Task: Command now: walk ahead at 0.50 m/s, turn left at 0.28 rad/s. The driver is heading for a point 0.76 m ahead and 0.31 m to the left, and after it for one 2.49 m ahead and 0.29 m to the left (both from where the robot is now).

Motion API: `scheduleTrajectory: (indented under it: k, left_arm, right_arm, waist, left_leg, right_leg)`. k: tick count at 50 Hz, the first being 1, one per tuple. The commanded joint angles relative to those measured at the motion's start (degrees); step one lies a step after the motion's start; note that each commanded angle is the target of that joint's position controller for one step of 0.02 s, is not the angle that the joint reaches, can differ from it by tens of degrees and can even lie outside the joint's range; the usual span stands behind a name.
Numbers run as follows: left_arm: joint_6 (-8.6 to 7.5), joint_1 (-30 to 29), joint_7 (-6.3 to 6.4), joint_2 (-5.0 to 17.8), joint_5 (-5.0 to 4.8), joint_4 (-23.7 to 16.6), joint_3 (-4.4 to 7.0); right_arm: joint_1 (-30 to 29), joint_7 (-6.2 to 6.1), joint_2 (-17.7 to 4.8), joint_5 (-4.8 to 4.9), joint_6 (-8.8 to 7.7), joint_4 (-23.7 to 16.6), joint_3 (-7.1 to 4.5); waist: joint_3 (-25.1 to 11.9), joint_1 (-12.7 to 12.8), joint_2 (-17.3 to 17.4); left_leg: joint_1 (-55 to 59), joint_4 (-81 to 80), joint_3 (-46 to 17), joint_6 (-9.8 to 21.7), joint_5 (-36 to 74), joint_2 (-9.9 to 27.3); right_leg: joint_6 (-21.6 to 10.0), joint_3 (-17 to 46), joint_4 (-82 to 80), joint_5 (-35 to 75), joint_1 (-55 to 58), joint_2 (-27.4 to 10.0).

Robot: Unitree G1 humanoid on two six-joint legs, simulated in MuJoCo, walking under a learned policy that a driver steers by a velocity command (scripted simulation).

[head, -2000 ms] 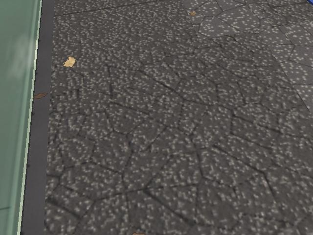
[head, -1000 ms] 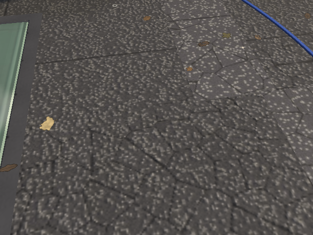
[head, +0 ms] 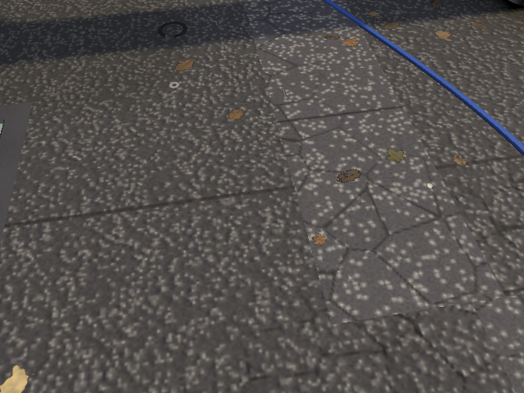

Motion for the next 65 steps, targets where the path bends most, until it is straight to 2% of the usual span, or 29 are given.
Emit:
scheduleTrajectory:
  k: [1,7,10,11,12,13,14,15,16,18,21,27,32,35,36,37,38,39,42,49,55,57,59,60,61,62,63,64,65]
  left_arm:
    - [-1.03,-2.8,0.84,9.3,-0.11,-3.2,1.73]
    - [1.01,1.3,1.29,10.2,-0.87,-0.7,2.12]
    - [2.46,-0.8,2.21,12.6,-1.12,-1.8,2.86]
    - [3.10,-1.8,2.60,12.8,-1.02,-2.3,2.89]
    - [3.21,-1.9,2.99,12.3,-0.83,-3.3,2.54]
    - [1.77,2.8,2.05,5.9,0.59,-5.8,0.41]
    - [-0.84,1.2,0.94,5.3,0.08,-6.3,-0.27]
    - [-2.66,-4.9,-0.01,9.3,-2.29,-8.0,0.93]
    - [-3.56,-7.7,-0.15,9.3,-2.96,-9.0,0.77]
    - [-3.06,-7.6,0.65,9.5,-0.92,-8.4,1.61]
    - [-0.93,-6.4,0.96,7.8,0.14,-9.0,1.68]
    - [-0.99,-18.7,0.63,4.9,-0.19,-13.4,0.56]
    - [-1.99,-21.4,-0.44,8.0,-1.10,-15.5,1.29]
    - [-2.97,-12.7,-0.38,10.6,-0.86,-13.5,2.64]
    - [-3.25,-4.8,-0.01,13.1,0.20,-12.5,3.47]
    - [-2.51,3.0,0.36,18.3,0.98,-11.0,4.94]
    - [-1.96,3.5,-0.08,15.0,-0.71,-10.4,4.28]
    - [-1.61,0.4,0.06,10.4,-1.03,-11.7,3.02]
    - [-0.77,-6.2,0.42,6.5,0.19,-11.8,1.57]
    - [-1.37,-6.0,0.48,9.8,-0.35,-9.6,2.85]
    - [0.34,-1.0,0.56,11.4,-1.52,-6.9,2.74]
    - [1.10,-0.2,0.40,13.0,-2.48,-5.7,2.92]
    - [1.51,-1.9,0.49,13.7,-3.21,-5.3,2.83]
    - [1.18,-0.9,0.44,11.9,-2.61,-5.2,2.10]
    - [0.51,0.5,-0.05,6.9,0.19,-7.2,0.17]
    - [0.49,9.3,-0.62,4.5,-0.99,-4.8,-1.06]
    - [1.09,6.1,-0.56,11.3,-2.82,-3.9,0.99]
    - [1.75,0.9,-0.31,11.0,-3.74,-5.9,1.15]
    - [2.80,-0.5,0.47,9.0,-3.05,-5.6,0.92]
  right_arm:
    - [-3.3,0.67,-1.8,0.10,-0.50,-3.7,-0.01]
    - [-10.6,2.82,-1.5,0.20,-0.55,-8.4,0.52]
    - [-5.6,3.66,-4.3,0.00,-0.19,-9.1,-0.93]
    - [1.7,3.56,-6.3,0.08,-0.01,-7.5,-2.25]
    - [11.4,2.77,-10.0,0.22,0.25,-5.3,-4.19]
    - [16.3,1.80,-16.4,0.34,0.60,-4.8,-5.90]
    - [16.0,1.78,-14.2,0.46,0.28,-5.8,-4.73]
    - [14.8,1.69,-10.7,-0.19,-0.04,-5.9,-3.59]
    - [11.4,1.58,-8.9,-0.29,-0.39,-6.5,-3.15]
    - [4.9,1.49,-5.7,-0.82,-0.66,-8.3,-2.08]
    - [4.0,0.73,-6.7,-0.71,-0.72,-9.3,-2.23]
    - [9.4,-0.89,-8.9,-0.04,-0.09,-8.3,-3.02]
    - [12.4,-1.30,-8.0,0.33,0.74,-7.1,-2.96]
    - [11.1,-1.46,-6.7,-0.08,1.24,-8.1,-2.54]
    - [10.7,-1.16,-3.7,-0.57,1.04,-9.2,-1.36]
    - [18.0,-1.08,-0.2,0.59,0.49,-10.5,-0.30]
    - [19.2,-1.16,-3.7,1.19,0.23,-10.6,-0.44]
    - [14.4,-1.15,-8.5,1.23,0.44,-10.5,-1.68]
    - [7.5,-0.81,-7.3,0.06,1.14,-12.5,-2.24]
    - [4.0,0.27,-2.9,0.31,2.21,-15.5,-1.19]
    - [-6.3,2.18,-0.1,-0.37,0.88,-18.8,0.10]
    - [-5.9,2.49,-1.6,-0.79,0.43,-19.1,-0.46]
    - [3.1,2.08,-5.2,-1.73,0.08,-16.0,-2.15]
    - [8.5,1.29,-8.5,-2.41,0.14,-14.3,-3.22]
    - [15.0,0.00,-13.6,-4.32,0.61,-13.7,-3.84]
    - [13.3,0.09,-12.0,-4.25,1.07,-14.7,-2.51]
    - [12.2,0.57,-9.4,-3.00,1.76,-14.8,-2.33]
    - [8.0,0.70,-8.0,-2.06,1.69,-14.3,-1.74]
    - [4.3,0.74,-5.8,-1.53,1.38,-13.5,-1.06]
  waist:
    - [2.2,-0.3,-5.5]
    - [4.4,1.7,-4.7]
    - [-0.4,-2.5,-7.7]
    - [-4.4,-6.6,-7.5]
    - [-9.4,-11.2,-4.9]
    - [-16.4,-8.7,7.9]
    - [-22.5,-8.3,8.3]
    - [-16.9,-10.0,5.3]
    - [-10.6,-8.6,1.4]
    - [-4.1,-3.7,-2.0]
    - [-2.7,-1.5,-0.2]
    - [-0.5,-5.9,1.6]
    - [-0.7,-6.3,3.0]
    - [-4.0,-1.3,4.6]
    - [-11.1,2.3,1.3]
    - [-20.3,1.1,-14.4]
    - [-20.2,1.0,-20.1]
    - [-11.9,2.3,-12.9]
    - [-1.3,-0.5,-8.4]
    - [0.2,-1.5,-6.6]
    - [2.9,1.8,-5.2]
    - [1.7,0.1,-7.1]
    - [-3.8,-6.1,-7.8]
    - [-7.8,-8.6,-6.5]
    - [-17.5,-9.3,4.7]
    - [-30.3,-6.3,12.4]
    - [-29.2,-8.6,5.1]
    - [-19.7,-7.1,4.7]
    - [-13.1,-5.0,1.8]
  left_leg:
    - [2.4,-8.3,1.2,0.2,9.3,-0.8]
    - [-1.5,-15.6,3.9,2.9,4.4,-2.9]
    - [7.8,-14.9,8.8,5.7,-4.8,-7.5]
    - [17.2,-16.3,9.9,7.3,-4.6,-9.9]
    - [33.2,-18.5,5.2,9.9,-2.5,-9.0]
    - [56.5,-19.6,-21.7,19.3,-8.6,5.4]
    - [63.8,-30.0,-44.5,24.2,-13.8,12.4]
    - [60.4,-31.7,-37.3,20.8,-13.9,10.6]
    - [52.0,-32.1,-29.2,18.6,-10.4,8.3]
    - [36.2,-34.4,-19.4,16.3,-0.2,4.1]
    - [27.3,-37.1,-14.9,16.7,5.8,1.7]
    - [22.6,-36.3,-10.0,12.2,0.8,-2.9]
    - [30.2,-29.7,-17.6,10.9,-3.1,0.3]
    - [31.0,-20.8,-19.2,8.6,2.1,-1.5]
    - [25.6,-7.9,-15.6,6.6,-0.5,-4.7]
    - [6.1,12.1,-7.1,1.9,-18.6,-13.1]
    - [-4.1,22.3,-6.7,1.1,-31.1,-10.4]
    - [-7.3,26.0,-7.2,0.8,-26.5,-7.5]
    - [-2.7,20.9,-4.4,0.6,-17.0,-2.1]
    - [-2.7,7.0,-1.8,-0.6,-5.0,0.2]
    - [5.7,-11.9,4.0,1.0,3.5,-3.9]
    - [9.2,-15.8,4.9,2.6,0.4,-5.9]
    - [22.7,-22.8,6.2,5.0,5.4,-8.6]
    - [34.9,-23.3,4.5,6.3,19.4,-6.1]
    - [55.1,-15.2,-9.9,12.1,52.2,9.6]
    - [64.0,-16.6,-24.7,22.2,58.7,22.4]
    - [56.8,-19.5,-19.1,20.1,48.7,18.0]
    - [50.7,-21.6,-13.0,17.1,38.9,14.5]
    - [42.1,-24.7,-8.8,14.6,30.6,11.5]
  right_leg:
    - [-6.2,3.0,-7.8,12.7,-3.4,-14.7]
    - [-4.8,-1.1,-2.7,21.9,9.9,-19.0]
    - [-2.8,-3.8,9.5,49.0,12.8,-19.4]
    - [-1.6,-5.1,19.5,53.9,10.7,-18.2]
    - [0.4,-5.7,33.7,46.2,1.0,-15.9]
    - [4.3,-5.4,56.2,11.1,-24.5,-7.3]
    - [4.5,6.5,66.3,-22.8,-36.5,0.0]
    - [2.9,11.1,68.1,-19.7,-42.3,-4.0]
    - [1.8,10.2,64.3,-14.6,-42.5,-6.6]
    - [2.5,9.8,54.2,-9.2,-35.0,-10.3]
    - [5.4,8.6,47.1,-5.8,-30.3,-10.4]
    - [7.7,7.2,22.0,15.2,-25.8,-5.7]
    - [6.0,9.9,14.9,12.3,-24.0,-4.6]
    - [2.6,8.6,11.6,7.2,-12.0,-4.5]
    - [-0.7,14.3,13.5,5.5,1.9,-11.4]
    - [-9.8,37.4,11.1,-4.9,23.9,-24.9]
    - [-11.8,51.1,6.0,-17.6,25.6,-29.0]
    - [-9.1,43.5,4.6,-20.9,18.7,-26.6]
    - [-5.6,24.3,1.3,-4.0,0.8,-20.1]
    - [-7.1,7.9,-4.1,11.7,-1.5,-19.0]
    - [-5.2,-0.1,-1.3,25.7,-0.3,-17.4]
    - [-4.5,1.0,3.1,34.7,3.1,-18.2]
    - [-1.9,0.9,13.9,42.9,3.4,-16.0]
    - [0.7,-0.2,22.8,36.5,-2.7,-13.1]
    - [4.3,-0.8,42.6,2.4,-18.4,-7.8]
    - [6.8,8.3,58.5,-32.9,-26.5,-2.7]
    - [6.9,12.8,60.9,-31.4,-26.9,-5.5]
    - [6.7,10.4,59.6,-29.3,-31.9,-7.4]
    - [7.3,9.1,55.7,-25.7,-32.0,-9.3]
Keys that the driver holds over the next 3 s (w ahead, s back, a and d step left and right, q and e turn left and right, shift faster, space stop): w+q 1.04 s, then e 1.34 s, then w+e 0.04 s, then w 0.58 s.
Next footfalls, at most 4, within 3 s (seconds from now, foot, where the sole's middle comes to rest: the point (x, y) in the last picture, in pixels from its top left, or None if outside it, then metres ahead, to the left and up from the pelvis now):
0.24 left None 0.31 0.15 -0.78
0.72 right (283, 339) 0.64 0.03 -0.78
1.20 left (149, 307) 0.72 0.41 -0.78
1.64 right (233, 274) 0.84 0.18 -0.79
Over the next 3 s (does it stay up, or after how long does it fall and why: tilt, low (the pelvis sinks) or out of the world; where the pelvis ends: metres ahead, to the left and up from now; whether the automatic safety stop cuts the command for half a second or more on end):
stays up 0.95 0.22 -0.02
